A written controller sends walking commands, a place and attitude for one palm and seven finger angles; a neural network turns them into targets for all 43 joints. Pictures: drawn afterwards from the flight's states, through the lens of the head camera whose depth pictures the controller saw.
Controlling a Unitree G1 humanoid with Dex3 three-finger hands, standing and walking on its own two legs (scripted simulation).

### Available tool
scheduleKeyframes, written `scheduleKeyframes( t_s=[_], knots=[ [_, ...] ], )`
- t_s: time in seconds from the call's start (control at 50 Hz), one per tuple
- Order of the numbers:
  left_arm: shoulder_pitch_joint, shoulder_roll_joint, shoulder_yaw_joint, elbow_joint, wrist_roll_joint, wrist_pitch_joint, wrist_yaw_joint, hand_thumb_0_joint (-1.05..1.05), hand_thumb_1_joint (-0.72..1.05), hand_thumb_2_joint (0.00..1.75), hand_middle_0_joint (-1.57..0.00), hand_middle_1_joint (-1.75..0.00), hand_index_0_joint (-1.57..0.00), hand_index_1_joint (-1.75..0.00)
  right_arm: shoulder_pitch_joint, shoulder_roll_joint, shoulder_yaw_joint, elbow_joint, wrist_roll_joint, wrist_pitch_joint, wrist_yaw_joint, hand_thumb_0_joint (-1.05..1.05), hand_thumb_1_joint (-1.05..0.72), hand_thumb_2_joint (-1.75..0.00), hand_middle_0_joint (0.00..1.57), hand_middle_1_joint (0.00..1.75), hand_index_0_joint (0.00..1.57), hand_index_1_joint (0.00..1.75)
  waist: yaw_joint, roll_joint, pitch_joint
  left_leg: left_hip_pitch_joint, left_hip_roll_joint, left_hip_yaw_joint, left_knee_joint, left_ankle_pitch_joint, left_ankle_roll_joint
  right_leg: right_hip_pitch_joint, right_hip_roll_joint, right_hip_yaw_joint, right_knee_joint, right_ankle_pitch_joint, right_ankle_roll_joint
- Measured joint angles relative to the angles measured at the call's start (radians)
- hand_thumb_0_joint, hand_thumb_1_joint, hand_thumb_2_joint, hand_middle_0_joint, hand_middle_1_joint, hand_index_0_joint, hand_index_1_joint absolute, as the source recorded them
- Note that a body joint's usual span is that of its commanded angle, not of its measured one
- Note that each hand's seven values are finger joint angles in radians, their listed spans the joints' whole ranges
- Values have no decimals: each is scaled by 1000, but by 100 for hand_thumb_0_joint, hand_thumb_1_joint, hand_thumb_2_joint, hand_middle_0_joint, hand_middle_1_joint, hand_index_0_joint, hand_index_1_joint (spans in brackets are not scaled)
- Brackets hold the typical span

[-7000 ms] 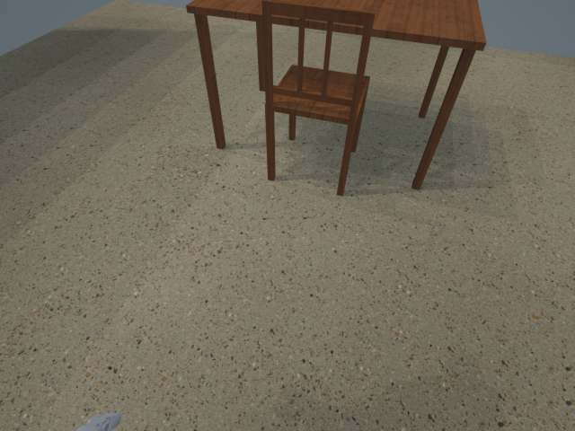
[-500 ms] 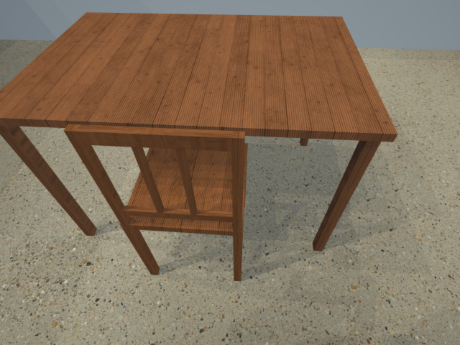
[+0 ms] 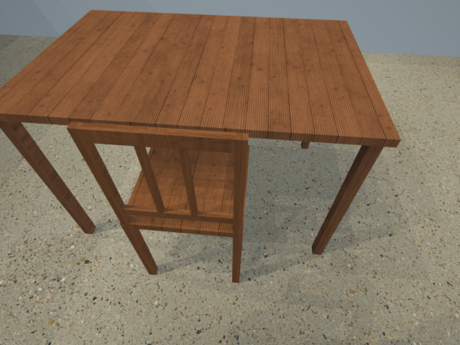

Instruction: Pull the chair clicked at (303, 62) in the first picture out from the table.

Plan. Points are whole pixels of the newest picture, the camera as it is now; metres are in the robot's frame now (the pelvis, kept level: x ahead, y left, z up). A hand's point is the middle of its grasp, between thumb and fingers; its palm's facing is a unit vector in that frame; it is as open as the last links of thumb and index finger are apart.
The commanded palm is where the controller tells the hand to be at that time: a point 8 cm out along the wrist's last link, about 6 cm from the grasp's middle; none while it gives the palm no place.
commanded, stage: shuffle to correct the standing spot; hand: left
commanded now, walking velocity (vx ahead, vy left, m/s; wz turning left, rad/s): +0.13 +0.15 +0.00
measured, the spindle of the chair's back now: (151, 181) +0.51 +0.25 -0.10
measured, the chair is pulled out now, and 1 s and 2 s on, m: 0.00 0.00 0.00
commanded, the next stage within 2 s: come to a stop and stand still in 0.18 s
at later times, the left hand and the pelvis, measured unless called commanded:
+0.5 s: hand out of the picture +0.08 +0.22 -0.19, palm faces +0.08 -0.97 -0.22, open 7.3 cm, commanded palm none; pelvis +0.07 +0.05 -0.01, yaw +1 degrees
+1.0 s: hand out of the picture +0.08 +0.22 -0.18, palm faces +0.04 -0.97 -0.23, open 7.3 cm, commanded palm none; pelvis +0.04 +0.04 -0.01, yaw +1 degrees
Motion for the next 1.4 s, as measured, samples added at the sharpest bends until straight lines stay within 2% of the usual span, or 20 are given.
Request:
scheduleKeyframes(
  t_s=[0.16, 0.22, 0.26, 0.3, 0.32, 0.34, 0.42, 0.46, 0.5, 0.56, 0.6, 0.64, 0.68, 0.72, 0.84, 0.9, 0.94, 1.0, 1.18, 1.4],
  knots=[
    [40, 6, 30, -22, 5, 15, -4, 1, 91, 90, -20, -30, -20, -30, 54, -7, -12, -14, -7, 6, 7, 1, -91, -89, 19, 30, 20, 30, 7, -20, -13, -21, -26, 8, 76, -71, 23, -19, -29, 11, 68, -65, 17],
    [42, 16, 37, -24, 9, 23, -3, 1, 91, 90, -20, -30, -20, -30, 74, -3, -11, -25, -9, -11, 2, 1, -91, -89, 19, 30, 20, 30, 5, -32, -9, -12, -41, 23, 85, -94, 39, -40, -42, 15, 133, -120, -14],
    [35, 19, 37, -28, 9, 25, -1, 1, 91, 90, -20, -30, -20, -30, 83, 2, -9, -31, -10, -18, -4, 1, -91, -89, 19, 30, 20, 30, 3, -29, -1, 0, -43, 35, 82, -106, 47, -62, -33, -4, 194, -195, -29],
    [20, 20, 39, -36, 5, 18, -3, 1, 91, 90, -20, -30, -20, -30, 92, 6, -4, -35, -11, -19, -8, 1, -91, -89, 19, 30, 20, 30, -3, -19, 10, 9, -46, 38, 84, -116, 48, -58, -19, -33, 173, -183, -41],
    [11, 20, 40, -44, 4, 9, -4, 1, 91, 90, -20, -30, -20, -30, 96, 8, -2, -36, -8, -19, -9, 1, -91, -89, 19, 30, 20, 30, -7, -15, 16, 3, -51, 35, 103, -126, 48, -49, -15, -34, 141, -92, -45],
    [-1, 15, 41, -48, 4, -4, -2, 1, 91, 90, -20, -30, -20, -30, 97, 8, -2, -33, -4, -15, -9, 1, -91, -89, 19, 30, 20, 30, -10, -3, 24, -14, -50, 29, 146, -134, 49, -44, -17, -41, 145, -70, -38],
    [-22, -7, 30, -62, 6, -37, 13, 0, 91, 90, -20, -30, -20, -30, 56, 6, -13, -19, 11, 13, -13, 1, -91, -89, 19, 30, 20, 30, -2, 20, 31, -128, -52, 16, 365, -248, 40, 3, -32, -68, 114, -127, -11],
    [-21, -6, 29, -64, 10, -25, 23, 0, 92, 90, -20, -30, -20, -30, 19, 11, -18, -30, 16, 13, -11, 1, -91, -89, 19, 30, 20, 30, 2, 1, 35, -137, -47, 26, 279, -190, 37, 17, -44, -61, 101, -125, -2],
    [-14, -3, 28, -64, 1, -7, 25, 0, 92, 90, -20, -30, -20, -30, -8, 10, -20, -48, 7, -7, -16, 1, -91, -89, 20, 30, 20, 30, 0, -10, 37, -108, -35, 25, 127, 17, 40, 7, -47, -50, 142, -139, 8],
    [-15, 9, 27, -52, -10, 29, 29, 1, 92, 90, -20, -30, -20, -30, -37, 9, -26, -53, -1, -17, -26, 3, -94, -89, 20, 30, 21, 30, 5, -52, 31, -81, -54, 58, 122, -26, 51, -33, -45, 11, 260, -245, 6],
    [-25, 12, 28, -49, -9, 43, 30, 1, 92, 90, -20, -30, -20, -30, -50, 7, -25, -62, -4, -17, -30, 3, -94, -89, 20, 30, 20, 30, -1, -54, 25, -66, -57, 59, 92, -30, 53, -52, -29, 20, 300, -277, 4],
    [-42, 15, 28, -54, -7, 45, 30, 1, 92, 90, -20, -30, -20, -30, -66, 1, -26, -71, -6, -12, -34, 2, -94, -89, 20, 30, 20, 30, -4, -45, 33, -59, -56, 50, 64, -9, 50, -50, -17, 11, 254, -240, 2],
    [-53, 22, 29, -68, -7, 35, 25, 1, 93, 90, -20, -30, -20, -30, -82, -5, -28, -79, -4, -5, -33, 2, -94, -89, 20, 30, 20, 30, -2, -38, 45, -61, -55, 46, 54, 5, 44, -37, -8, 4, 155, -137, 1],
    [-58, 23, 29, -76, -3, 24, 22, 1, 93, 90, -20, -30, -20, -30, -98, -12, -33, -84, 0, 3, -29, 2, -93, -89, 20, 30, 21, 30, 0, -23, 54, -70, -47, 42, 66, 4, 34, -24, 3, 1, 98, -54, -18],
    [-39, 15, 12, -79, 4, 12, 19, 1, 92, 90, -20, -30, -20, -30, -113, -26, -45, -92, 8, 27, -14, 1, -92, -89, 20, 30, 20, 30, -15, 11, 31, -86, -20, 31, 68, 21, 16, -29, 30, -12, 79, -56, -48],
    [-15, 9, 6, -110, 7, 0, 30, 1, 91, 90, -20, -30, -20, -30, -100, -33, -47, -122, 11, 32, 1, 1, -91, -89, 19, 30, 20, 30, -14, 15, 15, -121, -13, 6, 181, -71, 31, -34, 45, -15, 72, -41, -52],
    [-4, 7, 2, -124, 9, -4, 34, 1, 92, 90, -20, -30, -20, -30, -91, -37, -47, -136, 12, 34, 4, 1, -91, -89, 19, 30, 20, 30, -15, 18, 6, -118, -12, 1, 196, -86, 37, -28, 53, -19, 67, -34, -54],
    [-2, 15, -4, -132, 5, 1, 31, 1, 92, 89, -20, -30, -20, -30, -78, -36, -44, -143, 10, 26, 6, 1, -91, -89, 19, 30, 20, 30, -25, 15, -8, -89, -17, 1, 131, -21, 40, -26, 53, -31, 83, -37, -46],
    [-4, 35, -8, -139, 1, 16, 11, 1, 91, 90, -20, -30, -20, -30, -22, -28, -14, -128, -7, 19, 13, 1, -92, -89, 19, 30, 20, 30, -17, -12, -25, -85, -44, 25, 46, 42, 60, -27, 31, -7, -1, 33, -22],
    [42, 39, -12, -75, -3, 12, 8, 1, 91, 90, -20, -30, -20, -30, 30, -18, 5, -56, 0, 10, 12, 1, -91, -89, 20, 30, 20, 30, -16, -14, -15, -75, -67, 33, -2, 61, 76, -25, 11, 3, -32, 46, -3]
  ],
)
